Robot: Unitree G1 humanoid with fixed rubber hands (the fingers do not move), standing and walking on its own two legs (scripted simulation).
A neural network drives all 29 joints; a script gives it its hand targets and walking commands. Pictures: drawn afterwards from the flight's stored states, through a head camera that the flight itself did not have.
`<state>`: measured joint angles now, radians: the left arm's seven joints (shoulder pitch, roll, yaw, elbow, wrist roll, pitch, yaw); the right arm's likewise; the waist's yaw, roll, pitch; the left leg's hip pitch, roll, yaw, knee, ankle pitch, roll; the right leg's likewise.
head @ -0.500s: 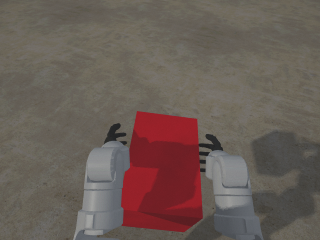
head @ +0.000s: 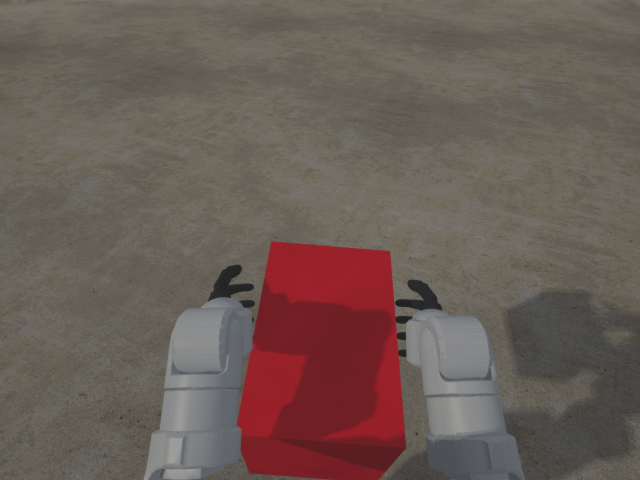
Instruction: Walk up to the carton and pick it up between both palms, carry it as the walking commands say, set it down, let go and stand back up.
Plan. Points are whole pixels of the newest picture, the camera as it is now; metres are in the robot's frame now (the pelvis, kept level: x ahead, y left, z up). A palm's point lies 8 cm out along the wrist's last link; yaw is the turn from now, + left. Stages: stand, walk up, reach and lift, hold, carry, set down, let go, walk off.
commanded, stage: carry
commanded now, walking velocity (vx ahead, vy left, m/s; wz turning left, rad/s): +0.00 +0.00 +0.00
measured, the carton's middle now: (321, 358) +0.31 +0.00 -0.01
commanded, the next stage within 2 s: hold in 0.60 s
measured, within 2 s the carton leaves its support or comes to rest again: neither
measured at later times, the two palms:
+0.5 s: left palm (224, 322) +0.30 +0.12 +0.09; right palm (430, 339) +0.28 -0.13 +0.07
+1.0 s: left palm (209, 326) +0.30 +0.14 +0.08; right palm (423, 356) +0.27 -0.12 +0.06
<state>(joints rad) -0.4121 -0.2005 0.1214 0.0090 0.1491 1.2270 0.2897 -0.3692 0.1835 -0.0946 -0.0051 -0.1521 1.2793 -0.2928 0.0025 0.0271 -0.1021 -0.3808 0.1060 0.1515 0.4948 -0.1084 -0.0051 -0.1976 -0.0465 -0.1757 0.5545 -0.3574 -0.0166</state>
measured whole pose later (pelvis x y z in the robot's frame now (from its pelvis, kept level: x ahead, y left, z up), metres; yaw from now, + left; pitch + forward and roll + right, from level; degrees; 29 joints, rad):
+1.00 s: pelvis +0.00 +0.03 +0.01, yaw -17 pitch -7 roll +0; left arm -0.28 -0.16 0.22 0.22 0.27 0.77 0.05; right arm -0.32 0.17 -0.09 0.41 -0.26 0.73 -0.05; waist 0.15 0.00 -0.05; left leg -0.12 0.02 -0.09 0.36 -0.12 -0.05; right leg -0.06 0.03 0.12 0.42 -0.24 -0.01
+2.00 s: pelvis -0.02 +0.04 +0.00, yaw -17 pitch +2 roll +0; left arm -0.49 -0.23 0.46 0.55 0.44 0.45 0.09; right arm -0.57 0.19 -0.37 0.76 -0.40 0.44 -0.08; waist 0.15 -0.05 0.06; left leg -0.40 0.00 -0.10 0.52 -0.14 -0.06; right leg -0.36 0.03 0.12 0.61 -0.28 0.01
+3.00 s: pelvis -0.04 +0.04 -0.12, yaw -16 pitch +36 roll -2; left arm -0.72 -0.20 0.53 0.54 0.38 0.28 0.09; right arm -0.81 0.16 -0.41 0.74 -0.35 0.25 -0.13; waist 0.11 -0.07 -0.18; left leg -1.48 -0.04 -0.17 1.15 -0.30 -0.09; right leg -1.39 0.08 0.07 1.22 -0.45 0.03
